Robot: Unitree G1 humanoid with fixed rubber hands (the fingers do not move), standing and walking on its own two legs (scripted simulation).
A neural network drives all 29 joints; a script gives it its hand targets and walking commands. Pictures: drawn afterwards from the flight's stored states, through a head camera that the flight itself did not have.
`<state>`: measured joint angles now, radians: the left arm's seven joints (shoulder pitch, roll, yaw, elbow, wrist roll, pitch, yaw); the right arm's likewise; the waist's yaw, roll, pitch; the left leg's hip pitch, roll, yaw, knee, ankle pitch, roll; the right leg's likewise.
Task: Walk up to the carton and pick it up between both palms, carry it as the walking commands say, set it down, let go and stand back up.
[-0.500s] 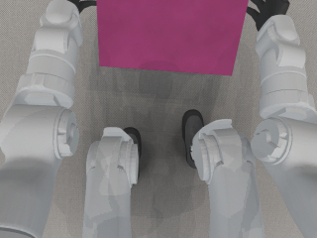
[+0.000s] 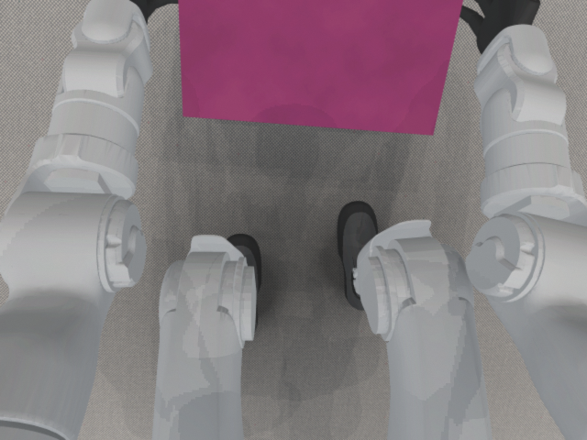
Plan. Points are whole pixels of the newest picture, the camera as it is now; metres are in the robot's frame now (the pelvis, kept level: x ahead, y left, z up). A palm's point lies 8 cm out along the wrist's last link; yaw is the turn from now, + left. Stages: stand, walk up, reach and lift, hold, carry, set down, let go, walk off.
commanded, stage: set down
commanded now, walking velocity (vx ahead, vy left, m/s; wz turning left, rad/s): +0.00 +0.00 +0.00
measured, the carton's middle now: (311, 38) +0.53 -0.05 -0.28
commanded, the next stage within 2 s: none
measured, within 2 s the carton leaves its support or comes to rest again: rests again in 0.28 s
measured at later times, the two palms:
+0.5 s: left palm (138, 24) +0.54 +0.14 -0.20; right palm (490, 53) +0.48 -0.25 -0.20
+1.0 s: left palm out of the picture +0.56 +0.16 -0.17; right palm (523, 48) +0.48 -0.27 -0.18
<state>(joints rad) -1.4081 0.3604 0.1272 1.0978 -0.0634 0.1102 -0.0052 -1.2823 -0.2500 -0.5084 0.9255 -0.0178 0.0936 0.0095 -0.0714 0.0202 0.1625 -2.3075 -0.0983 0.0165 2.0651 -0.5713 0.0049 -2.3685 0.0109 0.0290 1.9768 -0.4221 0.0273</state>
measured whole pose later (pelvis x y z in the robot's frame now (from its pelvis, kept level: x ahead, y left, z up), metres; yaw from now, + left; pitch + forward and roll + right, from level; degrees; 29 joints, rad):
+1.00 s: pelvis -0.01 -0.01 -0.01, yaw +1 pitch +42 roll +0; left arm -1.36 0.45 0.03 0.98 -0.13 0.09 0.03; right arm -1.23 -0.37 -0.34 1.00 0.19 0.02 -0.08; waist -0.07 0.02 0.24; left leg -2.28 -0.08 0.02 2.12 -0.57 0.00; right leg -2.34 -0.02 0.01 2.04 -0.43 0.01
